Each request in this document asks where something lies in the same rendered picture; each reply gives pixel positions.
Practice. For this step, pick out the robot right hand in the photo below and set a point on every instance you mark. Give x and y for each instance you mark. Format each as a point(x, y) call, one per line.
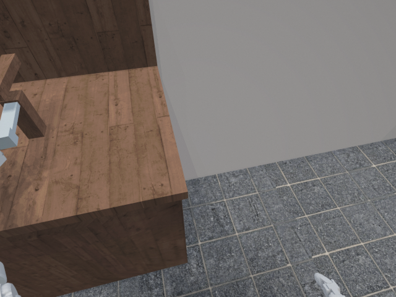
point(330, 288)

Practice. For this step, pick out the tap lever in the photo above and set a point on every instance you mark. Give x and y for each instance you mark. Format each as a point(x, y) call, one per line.
point(8, 125)

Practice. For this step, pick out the counter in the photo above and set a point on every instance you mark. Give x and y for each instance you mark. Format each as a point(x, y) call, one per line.
point(92, 193)

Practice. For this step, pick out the robot left upper arm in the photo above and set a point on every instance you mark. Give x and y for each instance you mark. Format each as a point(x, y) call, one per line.
point(8, 290)

